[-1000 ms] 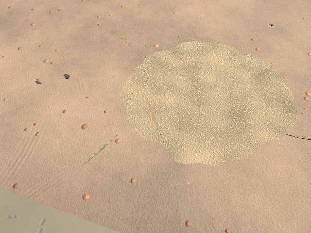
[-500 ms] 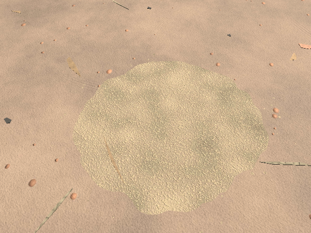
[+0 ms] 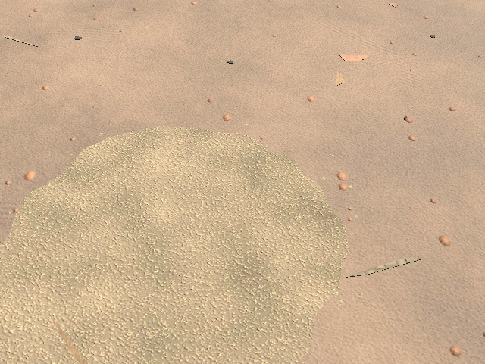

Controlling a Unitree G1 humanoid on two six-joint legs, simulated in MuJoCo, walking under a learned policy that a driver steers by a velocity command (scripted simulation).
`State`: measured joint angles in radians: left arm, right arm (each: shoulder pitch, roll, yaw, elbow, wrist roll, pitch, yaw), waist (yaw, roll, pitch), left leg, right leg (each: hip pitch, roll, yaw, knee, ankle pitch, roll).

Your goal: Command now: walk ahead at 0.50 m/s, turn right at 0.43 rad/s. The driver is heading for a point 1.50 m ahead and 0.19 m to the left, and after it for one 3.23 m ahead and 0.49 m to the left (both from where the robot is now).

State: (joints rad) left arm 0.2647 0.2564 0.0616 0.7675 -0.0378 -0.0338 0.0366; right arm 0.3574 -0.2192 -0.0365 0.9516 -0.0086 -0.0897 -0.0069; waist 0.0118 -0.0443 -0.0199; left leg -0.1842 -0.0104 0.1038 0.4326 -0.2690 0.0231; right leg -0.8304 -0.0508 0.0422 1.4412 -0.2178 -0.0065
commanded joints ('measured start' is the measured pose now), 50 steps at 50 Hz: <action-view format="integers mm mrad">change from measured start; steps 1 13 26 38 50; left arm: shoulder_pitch -5 186 26 48 -128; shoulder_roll -32 275 107 173 81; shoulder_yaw -7 80 34 58 30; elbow -71 -84 22 110 -30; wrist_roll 27 37 35 21 52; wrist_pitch -20 -29 -59 -37 -80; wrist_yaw -23 -54 -36 -11 -14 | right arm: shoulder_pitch -100 103 -205 -279 -109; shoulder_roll -124 -98 -81 -133 -185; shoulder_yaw -18 -4 -39 -52 -71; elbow -67 -48 -121 -202 -209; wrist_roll -15 8 11 23 27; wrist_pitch -30 -9 11 12 8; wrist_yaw -14 11 -2 62 7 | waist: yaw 38 134 -20 -36 -5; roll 135 -104 -12 -47 86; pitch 64 -318 10 -22 -19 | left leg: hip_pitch -238 -459 -539 -283 -24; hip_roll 181 77 145 -14 161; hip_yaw -72 28 -157 -22 -423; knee -246 727 394 131 -228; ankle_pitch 363 266 319 145 362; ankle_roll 140 -21 -18 109 270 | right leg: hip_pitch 215 1245 662 901 191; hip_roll -19 -254 -143 -195 -37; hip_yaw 24 414 73 -115 16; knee -456 -905 -1284 -993 -514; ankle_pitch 282 126 313 802 7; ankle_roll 7 -330 -223 -106 39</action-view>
